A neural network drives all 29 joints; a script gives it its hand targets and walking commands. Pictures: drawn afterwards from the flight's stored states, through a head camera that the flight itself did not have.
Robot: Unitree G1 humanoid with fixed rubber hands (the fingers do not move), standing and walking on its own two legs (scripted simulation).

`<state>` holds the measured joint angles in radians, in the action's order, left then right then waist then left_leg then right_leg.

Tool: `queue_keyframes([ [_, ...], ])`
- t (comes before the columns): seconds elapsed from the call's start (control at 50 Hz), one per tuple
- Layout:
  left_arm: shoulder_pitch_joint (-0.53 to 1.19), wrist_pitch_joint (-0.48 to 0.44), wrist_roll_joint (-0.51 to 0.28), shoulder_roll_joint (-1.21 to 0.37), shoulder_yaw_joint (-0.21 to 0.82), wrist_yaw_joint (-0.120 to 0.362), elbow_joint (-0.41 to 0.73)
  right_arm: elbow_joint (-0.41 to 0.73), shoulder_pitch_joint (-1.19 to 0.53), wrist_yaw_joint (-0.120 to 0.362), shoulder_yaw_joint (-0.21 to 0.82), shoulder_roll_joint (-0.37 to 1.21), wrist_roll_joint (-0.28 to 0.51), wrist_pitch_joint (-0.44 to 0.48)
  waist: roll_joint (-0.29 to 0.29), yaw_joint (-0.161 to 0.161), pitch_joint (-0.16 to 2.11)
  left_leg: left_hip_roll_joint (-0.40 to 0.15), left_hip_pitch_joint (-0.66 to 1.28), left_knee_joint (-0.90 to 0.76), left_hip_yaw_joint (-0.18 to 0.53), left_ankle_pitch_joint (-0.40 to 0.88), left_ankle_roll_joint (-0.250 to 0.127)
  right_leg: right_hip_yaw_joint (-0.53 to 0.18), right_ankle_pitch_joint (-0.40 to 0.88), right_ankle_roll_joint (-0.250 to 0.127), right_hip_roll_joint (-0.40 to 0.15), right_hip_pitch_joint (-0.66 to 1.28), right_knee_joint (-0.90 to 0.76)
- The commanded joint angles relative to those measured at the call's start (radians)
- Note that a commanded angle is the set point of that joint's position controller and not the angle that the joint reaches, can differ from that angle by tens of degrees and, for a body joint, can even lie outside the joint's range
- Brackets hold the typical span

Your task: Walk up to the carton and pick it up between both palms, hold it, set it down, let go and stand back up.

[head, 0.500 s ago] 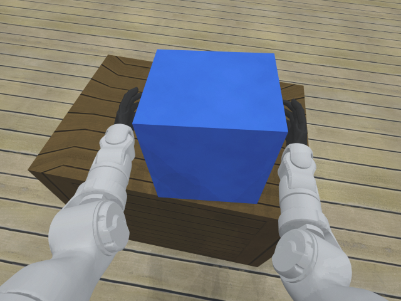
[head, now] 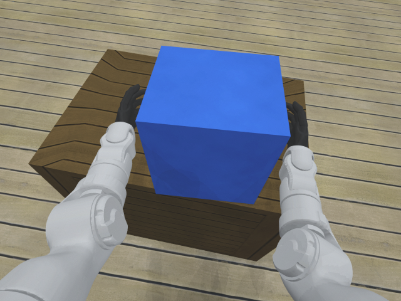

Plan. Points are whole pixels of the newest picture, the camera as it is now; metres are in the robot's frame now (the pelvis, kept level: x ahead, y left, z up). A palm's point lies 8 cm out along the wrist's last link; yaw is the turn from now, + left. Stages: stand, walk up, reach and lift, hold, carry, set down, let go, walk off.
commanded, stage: set down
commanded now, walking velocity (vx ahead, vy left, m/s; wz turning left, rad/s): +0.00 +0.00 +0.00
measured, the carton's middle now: (211, 131) +0.49 -0.03 +0.00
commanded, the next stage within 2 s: none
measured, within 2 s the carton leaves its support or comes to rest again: neither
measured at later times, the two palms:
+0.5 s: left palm (129, 120) +0.46 +0.15 +0.07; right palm (296, 142) +0.41 -0.20 +0.07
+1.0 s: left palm (128, 122) +0.45 +0.15 +0.07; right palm (296, 143) +0.41 -0.20 +0.07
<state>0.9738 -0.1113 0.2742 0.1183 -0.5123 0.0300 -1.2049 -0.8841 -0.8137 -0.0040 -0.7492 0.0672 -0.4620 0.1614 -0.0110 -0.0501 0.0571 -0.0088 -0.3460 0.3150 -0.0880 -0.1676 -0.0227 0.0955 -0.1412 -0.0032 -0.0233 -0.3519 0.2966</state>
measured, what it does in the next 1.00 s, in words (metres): stands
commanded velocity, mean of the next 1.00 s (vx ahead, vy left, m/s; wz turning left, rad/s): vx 0.00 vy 0.00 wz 0.00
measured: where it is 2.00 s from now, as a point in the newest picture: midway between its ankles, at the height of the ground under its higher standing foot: outside the picture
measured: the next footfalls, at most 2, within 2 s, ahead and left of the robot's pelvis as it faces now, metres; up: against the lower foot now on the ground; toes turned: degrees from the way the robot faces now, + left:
none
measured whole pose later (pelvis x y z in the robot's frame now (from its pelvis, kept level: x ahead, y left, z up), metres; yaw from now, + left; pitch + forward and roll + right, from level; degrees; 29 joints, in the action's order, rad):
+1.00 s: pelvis +0.00 +0.00 +0.00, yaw +0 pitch +10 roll +0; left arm 0.94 -0.11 0.39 0.05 -0.63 0.07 -1.06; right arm -0.76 -0.78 0.03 -0.78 0.12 -0.51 0.13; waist -0.02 -0.04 0.01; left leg -0.01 -0.31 0.31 -0.10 -0.18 -0.02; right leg 0.09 -0.15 -0.01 -0.02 -0.33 0.30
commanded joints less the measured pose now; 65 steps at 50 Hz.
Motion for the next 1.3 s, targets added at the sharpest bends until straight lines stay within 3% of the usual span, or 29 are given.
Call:
queue_keyframes([
  [0.0, 0.573, -0.047, 0.033, -0.401, 0.168, 0.130, 0.073, -0.009, -0.525, 0.154, 0.277, 0.394, -0.042, 0.030, 0.047, -0.002, 0.584, -0.020, 0.280, 0.029, 0.005, 0.363, 0.048, 0.027, 0.319, 0.049, 0.008, 0.202, 0.043],
  [0.36, 0.475, -0.033, 0.087, -0.395, 0.116, 0.137, 0.083, 0.025, -0.453, 0.148, 0.271, 0.394, -0.056, 0.021, 0.027, 0.002, 0.521, -0.012, 0.277, 0.040, 0.002, 0.412, 0.037, 0.025, 0.380, 0.061, 0.011, 0.225, 0.048],
  [0.6, 0.425, -0.017, 0.118, -0.391, 0.091, 0.148, 0.101, 0.057, -0.408, 0.148, 0.268, 0.403, -0.060, -0.003, 0.020, 0.004, 0.465, -0.008, 0.269, 0.025, 0.000, 0.356, 0.025, 0.024, 0.325, 0.065, 0.010, 0.213, 0.039],
  [0.9, 0.389, -0.001, 0.141, -0.385, 0.073, 0.146, 0.124, 0.072, -0.367, 0.151, 0.239, 0.380, -0.076, -0.025, 0.032, 0.004, 0.430, -0.011, 0.327, 0.046, 0.003, 0.407, 0.029, 0.032, 0.260, 0.058, 0.022, 0.140, 0.026],
  [1.08, 0.382, -0.008, 0.136, -0.272, 0.043, 0.123, 0.111, 0.055, -0.338, 0.130, 0.216, 0.292, -0.060, -0.038, 0.021, 0.009, 0.421, -0.005, 0.293, 0.047, -0.003, 0.378, 0.020, 0.021, 0.252, 0.062, 0.022, 0.140, 0.032],
  [1.16, 0.377, -0.030, 0.065, -0.046, 0.067, 0.060, 0.099, 0.018, -0.300, 0.070, 0.225, 0.086, 0.032, -0.036, 0.021, 0.005, 0.433, -0.004, 0.241, 0.055, -0.002, 0.347, 0.019, 0.000, 0.253, 0.056, 0.023, 0.130, 0.042],
  [1.22, 0.421, -0.073, -0.114, 0.119, 0.215, -0.025, 0.028, -0.068, -0.341, -0.006, 0.356, -0.069, 0.224, -0.020, 0.041, -0.006, 0.517, -0.005, 0.135, 0.090, 0.013, 0.320, 0.026, -0.032, 0.275, 0.039, 0.028, 0.090, 0.072],
  [1.28, 0.502, -0.126, -0.282, 0.196, 0.360, -0.065, -0.083, -0.155, -0.431, -0.047, 0.462, -0.140, 0.370, 0.007, 0.062, -0.019, 0.658, -0.014, 0.045, 0.141, 0.037, 0.295, 0.036, -0.046, 0.314, 0.021, 0.026, 0.043, 0.120],
])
